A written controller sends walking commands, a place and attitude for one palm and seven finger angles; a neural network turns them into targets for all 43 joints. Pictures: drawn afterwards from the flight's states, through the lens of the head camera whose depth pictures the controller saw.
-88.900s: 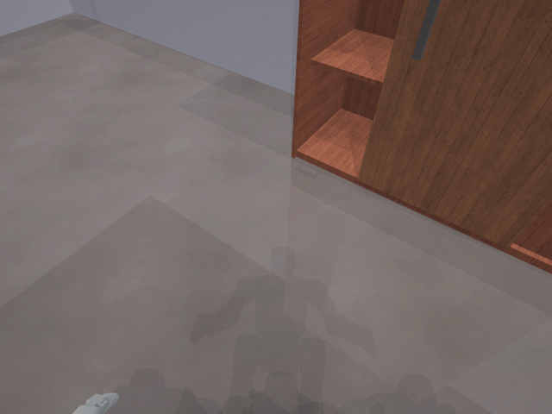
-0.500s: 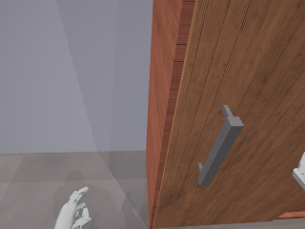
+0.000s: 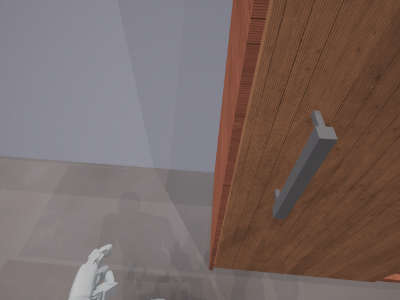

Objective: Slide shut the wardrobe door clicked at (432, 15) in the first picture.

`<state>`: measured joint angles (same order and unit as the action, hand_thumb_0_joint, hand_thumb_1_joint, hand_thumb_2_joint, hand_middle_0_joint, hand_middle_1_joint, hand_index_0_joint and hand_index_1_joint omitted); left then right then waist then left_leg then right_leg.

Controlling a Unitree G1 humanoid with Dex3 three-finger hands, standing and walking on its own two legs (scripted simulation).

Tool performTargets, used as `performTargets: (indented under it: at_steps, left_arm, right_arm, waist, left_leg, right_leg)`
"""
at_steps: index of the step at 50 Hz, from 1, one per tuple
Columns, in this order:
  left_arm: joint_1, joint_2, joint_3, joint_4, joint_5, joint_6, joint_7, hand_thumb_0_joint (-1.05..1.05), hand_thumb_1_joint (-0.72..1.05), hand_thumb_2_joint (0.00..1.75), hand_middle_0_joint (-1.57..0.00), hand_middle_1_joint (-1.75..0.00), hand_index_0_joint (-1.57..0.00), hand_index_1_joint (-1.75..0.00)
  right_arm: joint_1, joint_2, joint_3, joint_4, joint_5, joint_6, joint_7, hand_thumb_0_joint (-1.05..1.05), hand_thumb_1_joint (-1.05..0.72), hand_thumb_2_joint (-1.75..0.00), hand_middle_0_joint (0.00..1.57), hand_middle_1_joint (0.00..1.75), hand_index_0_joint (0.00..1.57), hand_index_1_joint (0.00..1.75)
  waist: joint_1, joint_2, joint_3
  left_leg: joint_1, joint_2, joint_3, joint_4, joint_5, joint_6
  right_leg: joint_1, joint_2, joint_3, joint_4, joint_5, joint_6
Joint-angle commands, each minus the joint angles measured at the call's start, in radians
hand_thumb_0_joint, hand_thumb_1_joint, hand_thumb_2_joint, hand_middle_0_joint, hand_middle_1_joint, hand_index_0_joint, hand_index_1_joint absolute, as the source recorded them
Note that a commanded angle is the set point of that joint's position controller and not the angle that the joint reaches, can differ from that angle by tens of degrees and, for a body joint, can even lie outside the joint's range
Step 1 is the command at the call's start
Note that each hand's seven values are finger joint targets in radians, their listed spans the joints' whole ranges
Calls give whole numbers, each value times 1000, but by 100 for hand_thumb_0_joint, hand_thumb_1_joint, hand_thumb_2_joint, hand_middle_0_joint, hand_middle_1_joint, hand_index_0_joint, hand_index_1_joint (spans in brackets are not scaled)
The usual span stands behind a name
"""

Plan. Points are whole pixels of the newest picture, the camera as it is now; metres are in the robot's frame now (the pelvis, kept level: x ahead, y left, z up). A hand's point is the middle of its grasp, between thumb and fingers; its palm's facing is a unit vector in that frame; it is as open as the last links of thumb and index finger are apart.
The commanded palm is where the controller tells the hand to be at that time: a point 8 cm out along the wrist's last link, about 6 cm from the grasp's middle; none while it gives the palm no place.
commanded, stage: step back with the hand held close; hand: right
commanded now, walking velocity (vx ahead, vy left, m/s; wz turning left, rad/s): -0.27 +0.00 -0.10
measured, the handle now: (295, 172) +0.34 -0.16 +0.10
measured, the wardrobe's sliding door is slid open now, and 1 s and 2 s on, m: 0.00 0.00 0.00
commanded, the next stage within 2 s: stop stepping back and stand still in 1.00 s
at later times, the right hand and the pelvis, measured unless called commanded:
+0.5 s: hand out of the picture +0.13 -0.29 +0.17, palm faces +0.58 +0.68 -0.46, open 7.4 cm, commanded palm +0.06 -0.32 +0.19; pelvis -0.06 -0.01 -0.03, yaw -5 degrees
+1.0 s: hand out of the picture +0.08 -0.27 +0.18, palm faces +0.51 +0.73 -0.45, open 7.4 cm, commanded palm +0.00 -0.31 +0.19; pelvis -0.11 +0.01 +0.00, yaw -5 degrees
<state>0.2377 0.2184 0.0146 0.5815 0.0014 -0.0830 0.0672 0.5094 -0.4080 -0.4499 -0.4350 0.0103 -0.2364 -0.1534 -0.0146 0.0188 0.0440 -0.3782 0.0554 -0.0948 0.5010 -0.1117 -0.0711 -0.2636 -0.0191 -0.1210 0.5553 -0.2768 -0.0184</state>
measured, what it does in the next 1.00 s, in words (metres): walks backwards: left foot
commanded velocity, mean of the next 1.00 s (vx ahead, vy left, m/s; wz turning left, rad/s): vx -0.37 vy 0.00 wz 0.00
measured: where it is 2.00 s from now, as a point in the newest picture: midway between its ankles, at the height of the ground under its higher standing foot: outside the picture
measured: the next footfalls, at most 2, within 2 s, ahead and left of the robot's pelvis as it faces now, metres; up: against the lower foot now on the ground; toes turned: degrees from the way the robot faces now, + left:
left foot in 0.82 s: +0.03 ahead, +0.13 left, +0.00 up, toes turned -13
right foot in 1.06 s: -0.10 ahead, -0.14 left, +0.00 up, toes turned -8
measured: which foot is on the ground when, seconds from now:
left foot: down 0.00-0.70, up 0.72-0.80, down 0.82-1.00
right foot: down 0.00-0.84, up 0.86-1.00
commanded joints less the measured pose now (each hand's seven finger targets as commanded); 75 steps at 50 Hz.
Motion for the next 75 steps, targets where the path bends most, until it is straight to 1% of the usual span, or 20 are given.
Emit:
performTargets:
  at_steps: [1,24,32,36,39,41,42,43,45,51,53,55,58,62,63,65,67,71,73,75]
  left_arm:
    - [-83,120,38,-151,-4,-77,12,0,90,90,-20,-30,-20,-30]
    - [-59,139,59,-126,2,-153,-12,0,90,90,-20,-30,-20,-30]
    - [-41,115,60,-88,12,-164,-22,0,90,90,-20,-30,-20,-30]
    - [-67,131,70,-93,14,-177,-12,0,90,90,-20,-30,-20,-30]
    - [-61,137,88,-97,-2,-172,-29,0,90,90,-20,-30,-20,-30]
    - [-60,113,74,-97,-2,-169,-35,0,90,90,-20,-30,-20,-30]
    - [-57,82,65,-96,-2,-168,-40,0,90,90,-20,-30,-20,-30]
    - [-84,67,69,-86,-3,-164,-49,0,90,90,-20,-30,-20,-30]
    - [-102,55,56,-105,4,-157,-49,0,90,90,-20,-30,-20,-30]
    - [-39,72,38,-116,13,-92,-21,0,90,90,-20,-30,-20,-30]
    - [-40,124,75,-147,9,-117,-9,0,90,90,-20,-30,-20,-30]
    - [-41,118,88,-135,13,-159,-20,0,90,90,-20,-30,-20,-30]
    - [-31,118,83,-111,-15,-152,-45,0,90,90,-20,-30,-20,-30]
    - [-70,132,50,-129,-23,-111,-32,0,90,90,-20,-30,-20,-30]
    - [-83,126,47,-131,-17,-99,-26,0,90,90,-20,-30,-20,-30]
    - [-100,114,39,-132,-5,-91,-15,0,90,90,-20,-30,-20,-30]
    - [-61,105,42,-69,-9,-94,-14,0,90,90,-20,-30,-20,-30]
    - [-84,103,16,-62,8,-84,3,0,90,90,-20,-30,-20,-30]
    - [-65,154,31,-89,14,-98,6,0,90,90,-20,-30,-20,-30]
    - [-80,110,36,-77,14,-102,-5,0,90,90,-20,-30,-20,-30]
  right_arm:
    - [-90,-165,-111,-199,-3,-69,-24,0,-90,-90,20,30,20,30]
    - [-155,-167,-176,-238,-31,-160,-19,0,-90,-90,20,30,20,30]
    - [-217,-190,-184,-294,-14,-186,-5,0,-90,-90,20,30,20,30]
    - [-175,-170,-224,-255,-14,-191,-13,0,-90,-90,20,30,20,30]
    - [-137,-139,-205,-205,-2,-181,5,0,-90,-90,20,30,20,30]
    - [-163,-135,-153,-204,-3,-179,18,0,-90,-90,20,30,20,30]
    - [-191,-177,-143,-205,1,-184,17,0,-90,-90,20,30,20,30]
    - [-218,-204,-132,-224,6,-172,7,0,-90,-90,20,30,20,30]
    - [-211,-251,-175,-325,1,-153,0,0,-90,-90,20,30,20,30]
    - [9,-216,-182,-309,5,-130,-5,0,-90,-90,20,30,20,30]
    - [-55,-235,-199,-366,-5,-154,-3,0,-90,-90,20,30,20,30]
    - [10,-217,-198,-343,41,-148,10,0,-90,-90,20,30,20,30]
    - [44,-132,-132,-302,36,-96,2,0,-90,-90,20,30,20,30]
    - [-39,-151,-99,-246,9,-45,-9,0,-90,-90,20,30,20,30]
    - [-81,-179,-107,-234,-2,-37,-11,0,-90,-90,20,30,20,30]
    - [-130,-238,-133,-187,14,-20,-14,0,-90,-90,20,30,20,30]
    - [-175,-191,-85,-197,16,-7,-14,0,-90,-90,20,30,20,30]
    - [-121,-181,-66,-242,6,-2,-18,0,-90,-90,20,30,20,30]
    - [-145,-192,-77,-318,-5,-22,-24,0,-90,-90,20,30,20,30]
    - [-124,-230,-123,-237,-10,-20,-16,0,-90,-90,20,30,20,30]
  waist:
    - [-3,-42,-81]
    - [11,-135,-81]
    - [31,27,-81]
    - [19,-260,-152]
    - [2,-177,-88]
    - [-6,27,-18]
    - [16,225,-41]
    - [-7,290,-134]
    - [8,211,-200]
    - [32,17,-276]
    - [17,-256,-248]
    - [21,-350,-249]
    - [18,-237,-146]
    - [14,-185,-93]
    - [14,-93,-76]
    - [34,136,-42]
    - [40,233,-96]
    - [53,14,-66]
    - [38,-367,-53]
    - [39,-366,-21]
  left_leg:
    - [155,15,-39,-37,-101,61]
    - [192,-43,-76,257,-132,69]
    - [-102,31,-212,87,-188,125]
    - [114,-115,4,546,-143,45]
    - [201,-108,41,470,-254,45]
    - [9,10,-130,49,-85,115]
    - [-119,207,-443,-155,27,203]
    - [-22,319,-548,-210,339,281]
    - [42,301,-451,-119,472,308]
    - [124,122,-187,51,428,151]
    - [14,-69,-6,324,85,57]
    - [-173,-102,30,613,-379,55]
    - [-140,-64,75,469,-338,61]
    - [237,-53,152,32,-216,62]
    - [253,-26,102,-63,-269,83]
    - [9,208,-265,-318,-407,216]
    - [-146,236,-287,-359,-634,240]
    - [-203,118,-52,-156,-584,167]
    - [-107,-103,110,332,-420,96]
    - [-108,-113,74,780,-345,65]
  right_leg:
    - [-221,-76,117,-190,-310,-55]
    - [-497,-154,248,-162,-513,-121]
    - [-257,-52,190,7,-423,-69]
    - [-436,-296,360,-233,-429,-176]
    - [-503,-321,272,-177,-388,-158]
    - [-342,-145,143,122,-317,-51]
    - [-269,-7,69,358,-290,27]
    - [-262,46,114,570,-255,50]
    - [-248,22,194,596,-246,43]
    - [36,14,43,-198,56,31]
    - [83,-268,240,-239,503,-76]
    - [150,-367,252,-182,766,-145]
    - [121,-309,173,-139,578,-111]
    - [-190,-212,124,-160,-336,-54]
    - [-236,-134,74,-70,-399,-33]
    - [-157,18,65,327,-230,2]
    - [1,15,114,411,-181,0]
    - [130,-3,108,-27,-168,-26]
    - [21,-181,409,-390,-334,-111]
    - [-192,-299,582,-481,-508,-218]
